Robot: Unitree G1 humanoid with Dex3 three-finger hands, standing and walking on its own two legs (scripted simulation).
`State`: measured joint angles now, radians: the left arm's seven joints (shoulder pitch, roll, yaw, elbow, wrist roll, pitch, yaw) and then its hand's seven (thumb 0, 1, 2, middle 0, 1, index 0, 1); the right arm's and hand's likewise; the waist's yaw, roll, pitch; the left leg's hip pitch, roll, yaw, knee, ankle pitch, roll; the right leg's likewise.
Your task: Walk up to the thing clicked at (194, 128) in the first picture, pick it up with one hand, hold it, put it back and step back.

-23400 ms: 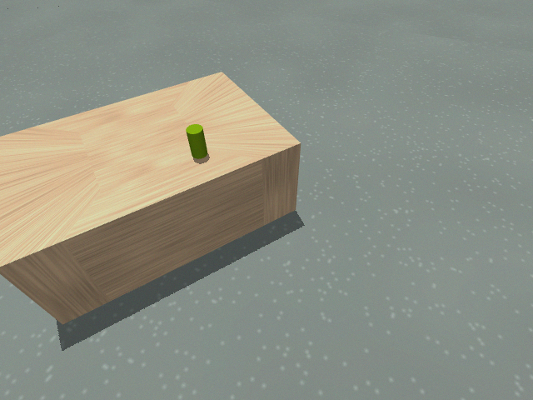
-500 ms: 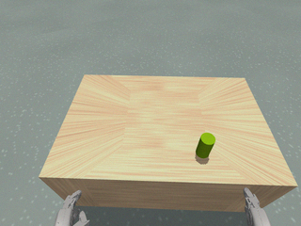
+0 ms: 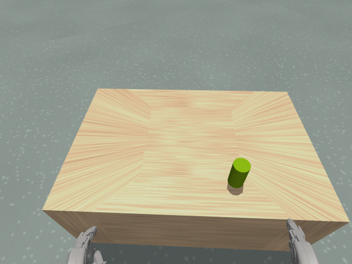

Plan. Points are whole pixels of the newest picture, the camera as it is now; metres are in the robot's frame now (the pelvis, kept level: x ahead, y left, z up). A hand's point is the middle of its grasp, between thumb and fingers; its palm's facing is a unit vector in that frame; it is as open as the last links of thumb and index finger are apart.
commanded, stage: home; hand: right
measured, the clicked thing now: (238, 173) +0.50 -0.21 -0.25
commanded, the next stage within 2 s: stand in 0.96 s
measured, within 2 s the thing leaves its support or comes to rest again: neither
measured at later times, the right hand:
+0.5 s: hand (274, 258) +0.18 -0.18 -0.06, palm faces +0.12 +0.95 -0.28, open 17.5 cm
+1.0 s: hand (275, 261) +0.17 -0.18 -0.06, palm faces +0.12 +0.95 -0.28, open 17.5 cm
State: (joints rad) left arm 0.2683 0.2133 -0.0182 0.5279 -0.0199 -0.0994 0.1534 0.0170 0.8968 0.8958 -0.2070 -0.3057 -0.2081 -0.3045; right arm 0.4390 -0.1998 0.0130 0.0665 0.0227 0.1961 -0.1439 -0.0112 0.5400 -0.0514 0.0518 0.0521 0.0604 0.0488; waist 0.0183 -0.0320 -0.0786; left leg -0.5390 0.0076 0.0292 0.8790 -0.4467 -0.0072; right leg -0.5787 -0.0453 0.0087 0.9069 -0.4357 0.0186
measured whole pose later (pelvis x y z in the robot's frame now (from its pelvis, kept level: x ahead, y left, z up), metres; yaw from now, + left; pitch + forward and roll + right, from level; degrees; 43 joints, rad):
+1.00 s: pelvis +0.00 +0.00 +0.00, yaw +0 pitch +6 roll +1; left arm 0.27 0.21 -0.02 0.53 -0.01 -0.12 0.16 0.02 0.90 0.90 -0.21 -0.31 -0.21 -0.31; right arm 0.45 -0.20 0.01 0.03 0.02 0.24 -0.14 -0.01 0.54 -0.05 0.05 0.05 0.06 0.05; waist 0.02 -0.03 -0.09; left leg -0.55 0.01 0.03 0.89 -0.45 -0.01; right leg -0.59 -0.05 0.01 0.92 -0.44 0.02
